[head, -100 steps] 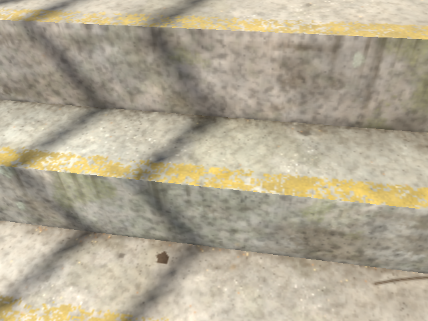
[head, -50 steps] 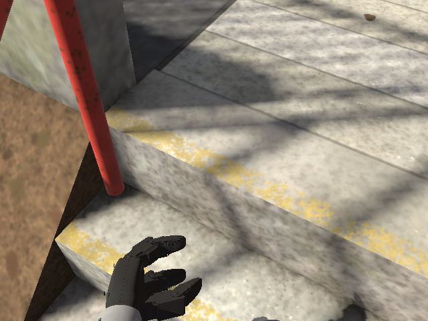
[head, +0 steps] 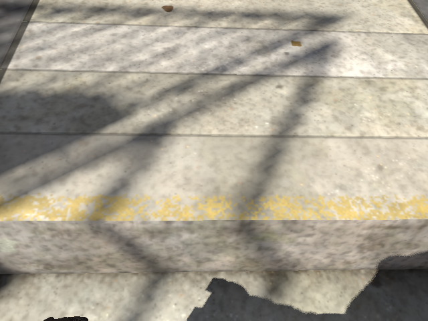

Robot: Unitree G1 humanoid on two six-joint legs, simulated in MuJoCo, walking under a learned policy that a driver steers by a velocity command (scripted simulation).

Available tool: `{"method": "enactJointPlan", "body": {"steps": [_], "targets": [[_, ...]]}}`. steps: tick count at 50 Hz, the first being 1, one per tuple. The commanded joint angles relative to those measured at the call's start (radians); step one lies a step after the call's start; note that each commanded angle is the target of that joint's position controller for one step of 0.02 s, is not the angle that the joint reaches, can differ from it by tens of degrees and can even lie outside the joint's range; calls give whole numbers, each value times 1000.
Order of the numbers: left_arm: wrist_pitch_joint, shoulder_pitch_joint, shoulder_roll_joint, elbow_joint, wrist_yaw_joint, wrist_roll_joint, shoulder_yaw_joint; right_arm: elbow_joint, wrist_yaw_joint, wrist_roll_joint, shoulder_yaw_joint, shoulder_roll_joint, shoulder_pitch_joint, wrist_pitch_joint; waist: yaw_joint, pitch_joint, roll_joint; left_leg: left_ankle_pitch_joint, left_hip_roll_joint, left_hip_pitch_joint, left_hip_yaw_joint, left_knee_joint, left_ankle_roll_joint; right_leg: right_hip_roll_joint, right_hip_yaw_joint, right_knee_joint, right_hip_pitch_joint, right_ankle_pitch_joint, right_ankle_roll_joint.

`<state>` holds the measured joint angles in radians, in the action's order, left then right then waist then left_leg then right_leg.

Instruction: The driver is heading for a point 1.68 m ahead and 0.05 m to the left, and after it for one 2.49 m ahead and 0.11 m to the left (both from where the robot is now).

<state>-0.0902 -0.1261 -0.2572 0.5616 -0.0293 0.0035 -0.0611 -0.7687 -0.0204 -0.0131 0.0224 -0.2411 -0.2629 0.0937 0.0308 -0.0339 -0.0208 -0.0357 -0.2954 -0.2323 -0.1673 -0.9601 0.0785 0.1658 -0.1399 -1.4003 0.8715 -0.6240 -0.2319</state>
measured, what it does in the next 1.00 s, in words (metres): climbs: left foot 0.21 m higher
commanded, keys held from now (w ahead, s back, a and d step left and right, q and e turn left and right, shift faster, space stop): w+e+shift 0.24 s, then w+shift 0.16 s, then w+q+shift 0.60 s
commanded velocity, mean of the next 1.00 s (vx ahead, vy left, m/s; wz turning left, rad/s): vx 1.00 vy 0.00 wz -0.09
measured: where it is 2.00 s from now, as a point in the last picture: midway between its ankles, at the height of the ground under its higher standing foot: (241, 81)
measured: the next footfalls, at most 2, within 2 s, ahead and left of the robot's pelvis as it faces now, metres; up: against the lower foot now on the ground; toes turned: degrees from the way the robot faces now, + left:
left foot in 0.74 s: +0.36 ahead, +0.05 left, +0.21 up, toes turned -11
right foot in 1.28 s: +0.62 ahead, -0.26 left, +0.43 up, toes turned +12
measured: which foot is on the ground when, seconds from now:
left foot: up 0.00-0.72, down 0.74-1.00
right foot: down 0.00-0.72, up 0.74-1.00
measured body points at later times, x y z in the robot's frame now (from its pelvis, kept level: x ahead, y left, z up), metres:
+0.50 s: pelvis +0.13 +0.00 +0.17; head +0.13 -0.03 +0.62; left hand +0.25 +0.25 +0.05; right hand +0.30 -0.24 +0.12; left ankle +0.26 +0.08 -0.20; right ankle +0.10 -0.05 -0.58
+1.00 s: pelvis +0.30 -0.01 +0.33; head +0.27 -0.02 +0.78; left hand +0.57 +0.12 +0.34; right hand +0.39 -0.26 +0.20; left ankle +0.32 +0.05 -0.37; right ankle +0.35 -0.15 -0.16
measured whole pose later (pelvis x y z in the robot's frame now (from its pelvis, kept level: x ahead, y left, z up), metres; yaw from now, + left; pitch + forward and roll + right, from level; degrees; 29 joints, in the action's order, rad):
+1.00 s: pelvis +0.30 -0.01 +0.33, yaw -2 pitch +2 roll +1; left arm 0.07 -0.03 -0.03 0.46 0.00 -0.06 0.08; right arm -0.83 0.04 -0.02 0.06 -0.20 -0.29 0.06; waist 0.01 0.13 0.02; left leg 0.38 0.19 -0.45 0.07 -0.79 0.19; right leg -0.04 0.06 -1.87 1.08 -0.15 -0.02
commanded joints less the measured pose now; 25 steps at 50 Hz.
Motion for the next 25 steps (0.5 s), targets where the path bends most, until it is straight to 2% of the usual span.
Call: {"method": "enactJointPlan", "body": {"steps": [1,2,3,4,5,6,7,8,9,10,11,12,13,14,15,17,18,19,20,21,22,23,24,25], "targets": [[2,175,-150,-99,-10,-62,-63,336,-33,-75,-12,35,330,15,-21,301,-196,92,287,-604,367,-1032,-24,-142,1041,925,-327,-573,-83],[22,218,-110,-66,-33,-70,-41,384,-28,-96,-23,74,326,-3,-83,197,-218,58,295,-636,344,-1128,-42,-154,1016,946,-150,-555,-23],[56,174,-66,-7,-27,-68,-25,378,-19,-107,-36,86,273,-13,-119,102,-139,8,309,-693,312,-1190,-30,-117,913,916,-88,-457,38],[83,131,-58,45,-14,-64,-19,346,-10,-109,-40,86,200,-23,-141,61,-97,-31,310,-748,279,-1208,-19,-105,824,885,-79,-387,60],[106,93,-67,72,0,-51,-18,337,9,-112,-55,114,185,-32,-148,59,-67,4,283,-776,279,-1198,-24,-98,743,884,-104,-282,71],[121,49,-54,107,4,-40,-15,321,21,-97,-57,105,163,-45,-145,48,-37,-10,282,-792,254,-1176,-49,-91,719,871,-108,-244,58],[141,10,-54,131,8,-34,-16,309,27,-94,-55,92,159,-43,-128,50,-14,-12,280,-811,234,-1151,-53,-83,716,888,-132,-213,35],[155,-13,-82,129,4,-18,-20,298,34,-87,-54,67,164,-47,-100,70,-18,70,280,-794,204,-1074,-63,-80,730,947,-169,-205,33],[160,-27,-79,146,4,-24,-23,305,33,-77,-58,75,214,-52,-78,60,-46,83,295,-807,178,-1085,-58,-75,730,969,-186,-174,26],[156,-29,-69,152,-2,-24,-22,310,25,-71,-62,87,254,-52,-58,65,-47,94,313,-801,167,-1081,-57,-71,727,978,-195,-139,7],[157,-37,-53,146,-7,-19,-21,295,22,-63,-57,84,244,-47,-52,71,-18,81,311,-794,164,-1055,-57,-71,718,974,-219,-100,12],[163,-46,-86,146,-10,-17,-33,296,22,-53,-55,81,245,-46,-33,61,-19,130,311,-828,169,-1022,-65,-80,711,993,-272,-61,-7],[168,-92,-109,167,-11,-21,-41,307,26,-49,-61,104,292,-36,2,80,-32,186,327,-947,170,-1142,-56,-133,777,1036,-402,-51,-46],[181,-150,-133,184,-7,-30,-52,335,35,-47,-65,127,323,-24,31,72,-49,249,315,-1126,205,-1230,-48,-190,853,1066,-581,-49,-73],[192,-204,-123,195,-7,-27,-56,361,39,-41,-73,146,403,-12,63,34,-8,284,310,-1299,229,-1252,-54,-233,913,1088,-717,-55,-88],[208,-274,-103,222,-5,-20,-53,350,37,-47,-83,172,401,0,71,60,2,309,305,-1445,220,-1309,-39,-266,869,1080,-885,-39,-87],[218,-275,-106,224,-7,-10,-52,341,33,-52,-77,163,400,4,65,67,8,310,299,-1452,211,-1343,-41,-283,830,1098,-893,-32,-90],[226,-268,-109,242,2,-15,-52,342,32,-55,-86,197,403,-9,44,64,11,316,299,-1491,197,-1401,-40,-293,800,1095,-882,-37,-70],[234,-259,-97,252,7,-7,-49,356,36,-60,-94,218,407,-24,24,73,13,298,286,-1481,213,-1400,-31,-296,764,1094,-851,-26,-39],[232,-238,-105,264,8,-13,-51,352,42,-45,-94,224,396,-36,7,84,-8,283,293,-1466,178,-1444,-33,-311,689,1126,-824,28,-33],[227,-231,-91,297,15,-19,-42,367,48,-42,-105,244,435,-51,-11,76,25,215,284,-1398,127,-1298,-37,-294,588,1179,-738,63,8],[230,-264,-76,323,17,-18,-39,379,50,-34,-102,220,468,-63,18,47,-7,200,269,-1352,87,-1237,-44,-310,585,1256,-670,69,-15],[232,-321,-61,351,1,-5,-36,414,57,-34,-104,232,529,-75,44,43,-61,246,256,-1333,85,-1248,-25,-354,600,1342,-684,104,-32],[231,-338,-85,360,-9,0,-37,414,54,-24,-101,202,511,-87,45,44,-75,293,253,-1299,31,-1159,-11,-369,551,1439,-725,126,-46]]}}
